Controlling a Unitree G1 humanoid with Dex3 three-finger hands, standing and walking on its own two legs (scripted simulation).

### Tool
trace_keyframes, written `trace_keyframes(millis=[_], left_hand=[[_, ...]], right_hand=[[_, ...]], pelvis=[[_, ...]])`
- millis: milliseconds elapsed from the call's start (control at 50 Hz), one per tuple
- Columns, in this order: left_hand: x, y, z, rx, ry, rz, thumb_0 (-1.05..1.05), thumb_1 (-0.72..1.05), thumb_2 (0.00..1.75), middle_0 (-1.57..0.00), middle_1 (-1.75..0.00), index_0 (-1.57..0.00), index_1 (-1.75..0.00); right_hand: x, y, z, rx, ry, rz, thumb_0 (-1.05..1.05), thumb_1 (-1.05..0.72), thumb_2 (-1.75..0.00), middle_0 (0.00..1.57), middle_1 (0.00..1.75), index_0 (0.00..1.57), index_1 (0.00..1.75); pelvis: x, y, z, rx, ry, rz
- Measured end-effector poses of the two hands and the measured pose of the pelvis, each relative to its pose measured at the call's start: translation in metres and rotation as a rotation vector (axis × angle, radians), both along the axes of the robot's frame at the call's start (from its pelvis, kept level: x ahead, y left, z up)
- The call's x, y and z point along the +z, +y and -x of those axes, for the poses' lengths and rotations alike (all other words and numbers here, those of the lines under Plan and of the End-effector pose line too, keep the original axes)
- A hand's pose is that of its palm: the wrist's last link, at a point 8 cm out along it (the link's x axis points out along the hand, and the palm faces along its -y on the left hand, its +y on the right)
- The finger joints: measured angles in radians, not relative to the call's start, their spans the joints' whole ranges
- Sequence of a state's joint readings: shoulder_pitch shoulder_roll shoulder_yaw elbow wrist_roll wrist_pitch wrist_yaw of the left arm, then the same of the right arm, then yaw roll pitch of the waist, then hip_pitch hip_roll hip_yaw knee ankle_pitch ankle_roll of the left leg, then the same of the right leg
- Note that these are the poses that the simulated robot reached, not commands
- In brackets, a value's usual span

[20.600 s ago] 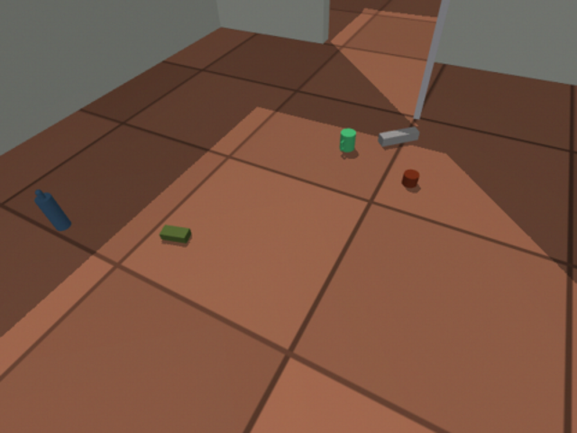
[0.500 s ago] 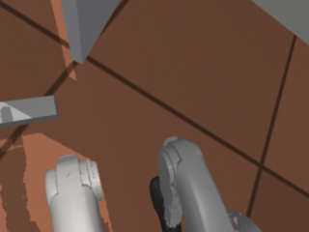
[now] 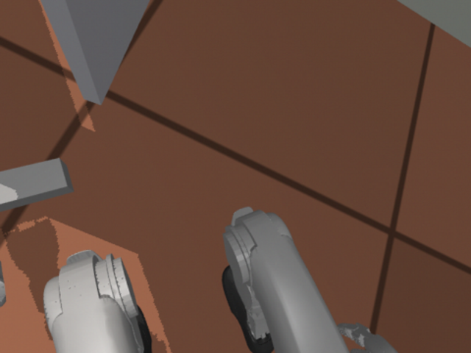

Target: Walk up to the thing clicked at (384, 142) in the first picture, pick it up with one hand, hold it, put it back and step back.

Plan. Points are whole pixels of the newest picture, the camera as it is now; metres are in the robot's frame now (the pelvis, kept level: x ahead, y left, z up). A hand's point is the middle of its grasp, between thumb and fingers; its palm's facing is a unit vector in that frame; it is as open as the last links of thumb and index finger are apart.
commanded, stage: approach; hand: left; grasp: from above
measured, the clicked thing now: (2, 191) +0.47 +0.35 -0.29
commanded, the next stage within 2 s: close in in 0.24 s
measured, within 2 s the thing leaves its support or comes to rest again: neither
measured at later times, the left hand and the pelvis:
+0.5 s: hand out of the picture +0.46 +0.34 -0.18, palm faces -0.43 -0.08 -0.90, open 14.0 cm; pelvis +0.00 +0.01 +0.00, yaw -1 degrees
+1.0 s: hand (0, 188) +0.46 +0.33 -0.24, palm faces -0.47 -0.11 -0.88, open 14.2 cm; pelvis +0.00 +0.01 -0.01, yaw -3 degrees
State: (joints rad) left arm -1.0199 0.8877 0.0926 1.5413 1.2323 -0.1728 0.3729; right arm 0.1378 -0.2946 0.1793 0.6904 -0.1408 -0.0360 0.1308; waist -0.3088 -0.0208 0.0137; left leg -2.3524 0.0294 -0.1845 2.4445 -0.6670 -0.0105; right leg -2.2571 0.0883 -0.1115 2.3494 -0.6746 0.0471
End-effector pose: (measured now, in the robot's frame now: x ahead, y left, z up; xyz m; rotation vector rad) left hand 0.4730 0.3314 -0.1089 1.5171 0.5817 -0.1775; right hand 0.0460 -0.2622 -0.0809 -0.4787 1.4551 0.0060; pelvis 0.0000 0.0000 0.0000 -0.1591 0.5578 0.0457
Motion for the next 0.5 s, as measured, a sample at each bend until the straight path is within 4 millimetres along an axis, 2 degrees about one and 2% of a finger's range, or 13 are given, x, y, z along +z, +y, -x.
trace_keyframes(millis=[100, 200, 400, 500], left_hand=[[-0.010, 0.021, 0.015, 0.022, 0.087, 0.028, 0.00, -0.56, 1.01, -0.09, -1.05, -0.08, -1.05], [-0.018, 0.031, 0.018, -0.040, 0.062, 0.078, 0.00, -0.57, 1.01, -0.09, -1.06, -0.09, -1.06], [-0.014, 0.020, 0.001, -0.145, -0.063, 0.092, 0.00, -0.55, 1.05, -0.09, -1.08, -0.09, -1.08], [-0.014, 0.014, 0.004, -0.114, -0.044, 0.069, 0.00, -0.53, 1.02, -0.09, -1.06, -0.09, -1.06]], right_hand=[[-0.002, 0.000, 0.000, 0.036, 0.028, 0.007, 0.00, -0.91, -0.89, 0.20, 0.30, 0.21, 0.30], [0.003, 0.000, -0.006, 0.084, 0.073, 0.040, 0.00, -0.91, -0.89, 0.20, 0.30, 0.21, 0.30], [0.019, 0.004, -0.033, 0.102, 0.021, 0.086, 0.00, -0.91, -0.89, 0.20, 0.30, 0.21, 0.30], [0.018, 0.008, -0.037, 0.098, -0.025, 0.063, 0.00, -0.90, -0.89, 0.20, 0.30, 0.21, 0.30]], pelvis=[[-0.002, 0.001, 0.002, 0.006, -0.016, 0.001], [-0.003, 0.002, 0.000, 0.008, -0.023, 0.016], [-0.001, 0.009, -0.007, 0.012, -0.008, 0.053], [0.000, 0.010, -0.004, 0.012, -0.008, 0.051]])
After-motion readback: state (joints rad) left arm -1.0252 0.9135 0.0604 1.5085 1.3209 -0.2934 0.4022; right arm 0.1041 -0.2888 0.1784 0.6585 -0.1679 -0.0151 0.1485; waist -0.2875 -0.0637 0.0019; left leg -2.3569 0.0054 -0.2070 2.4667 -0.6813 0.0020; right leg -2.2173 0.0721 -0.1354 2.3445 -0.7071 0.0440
